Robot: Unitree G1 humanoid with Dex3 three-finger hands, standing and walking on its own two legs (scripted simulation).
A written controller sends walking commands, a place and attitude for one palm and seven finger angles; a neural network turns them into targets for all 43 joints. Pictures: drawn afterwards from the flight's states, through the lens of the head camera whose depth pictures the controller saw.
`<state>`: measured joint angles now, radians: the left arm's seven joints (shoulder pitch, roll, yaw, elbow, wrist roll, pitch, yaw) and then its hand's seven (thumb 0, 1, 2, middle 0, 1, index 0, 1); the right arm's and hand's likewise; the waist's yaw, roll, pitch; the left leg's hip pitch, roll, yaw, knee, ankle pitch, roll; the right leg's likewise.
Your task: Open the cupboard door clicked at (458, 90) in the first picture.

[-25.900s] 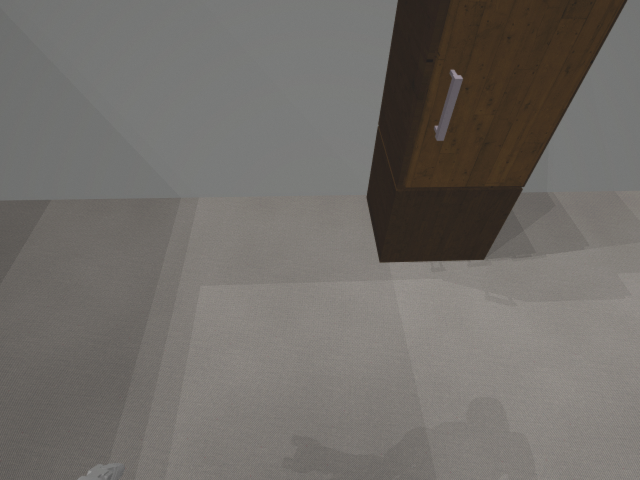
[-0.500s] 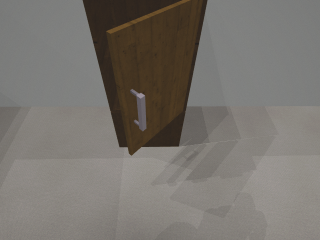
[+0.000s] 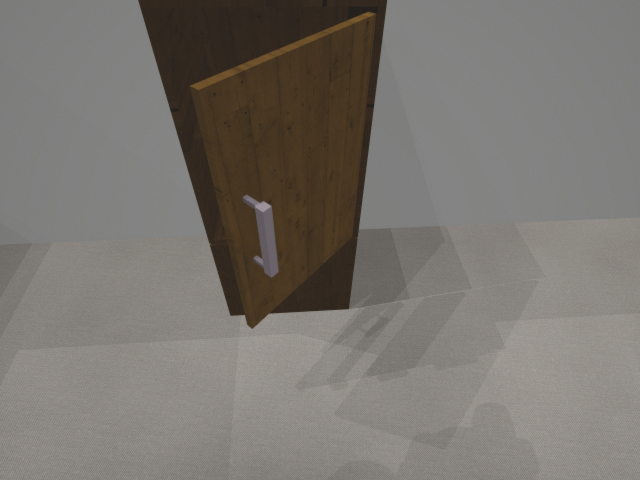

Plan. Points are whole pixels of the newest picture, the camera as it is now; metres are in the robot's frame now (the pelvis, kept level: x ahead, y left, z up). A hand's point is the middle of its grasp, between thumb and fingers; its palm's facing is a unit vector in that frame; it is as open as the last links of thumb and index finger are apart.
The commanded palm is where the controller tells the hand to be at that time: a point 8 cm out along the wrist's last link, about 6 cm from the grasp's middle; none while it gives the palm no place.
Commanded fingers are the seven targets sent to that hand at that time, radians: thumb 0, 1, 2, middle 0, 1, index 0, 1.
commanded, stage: let the arm hang, fingers relaxed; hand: left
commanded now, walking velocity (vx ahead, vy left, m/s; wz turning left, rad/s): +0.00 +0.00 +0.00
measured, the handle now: (260, 237) +0.53 +0.13 -0.05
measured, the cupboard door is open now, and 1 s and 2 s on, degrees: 46 46 46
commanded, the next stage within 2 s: look to check the result in 0.02 s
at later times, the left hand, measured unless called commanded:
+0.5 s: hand out of the picture -0.02 +0.14 -0.17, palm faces +0.05 -0.98 -0.19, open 7.4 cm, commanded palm none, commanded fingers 0.00 0.90 0.90 -0.20 -0.30 -0.20 -0.30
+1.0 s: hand out of the picture +0.02 +0.15 -0.18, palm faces +0.00 -0.98 -0.20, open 7.4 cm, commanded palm none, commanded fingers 0.00 0.90 0.90 -0.20 -0.30 -0.20 -0.30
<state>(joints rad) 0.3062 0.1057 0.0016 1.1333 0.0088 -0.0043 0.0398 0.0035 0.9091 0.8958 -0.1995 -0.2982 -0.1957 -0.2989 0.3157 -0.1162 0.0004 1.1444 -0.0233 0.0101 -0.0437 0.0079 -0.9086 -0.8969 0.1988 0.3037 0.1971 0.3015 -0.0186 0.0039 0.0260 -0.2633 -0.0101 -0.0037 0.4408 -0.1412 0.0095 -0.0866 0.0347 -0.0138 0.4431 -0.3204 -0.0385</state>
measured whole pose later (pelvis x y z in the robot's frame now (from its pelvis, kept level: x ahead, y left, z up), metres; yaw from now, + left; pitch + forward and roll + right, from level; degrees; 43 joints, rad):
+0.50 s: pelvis +0.02 -0.02 +0.00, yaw +0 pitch -2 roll +0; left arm 0.34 0.12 0.00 1.15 0.00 -0.01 0.04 0.00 0.90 0.90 -0.20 -0.30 -0.19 -0.30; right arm 0.27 -0.13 0.00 1.15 -0.02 0.01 -0.05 0.01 -0.91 -0.90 0.20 0.30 0.20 0.30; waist 0.00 0.01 0.05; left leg -0.24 0.00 -0.02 0.44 -0.17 -0.01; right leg -0.05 0.05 -0.02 0.41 -0.33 -0.06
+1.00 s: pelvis +0.03 -0.03 -0.01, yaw -5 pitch -1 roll +0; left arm 0.32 0.14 0.06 1.10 0.02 0.04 0.03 0.00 0.90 0.90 -0.20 -0.30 -0.20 -0.30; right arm 0.24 -0.15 -0.04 1.08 -0.02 0.03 -0.07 0.01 -0.91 -0.90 0.20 0.30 0.20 0.30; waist 0.00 0.00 0.07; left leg -0.27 0.07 0.05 0.57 -0.27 -0.04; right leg -0.10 0.10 0.05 0.51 -0.39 -0.09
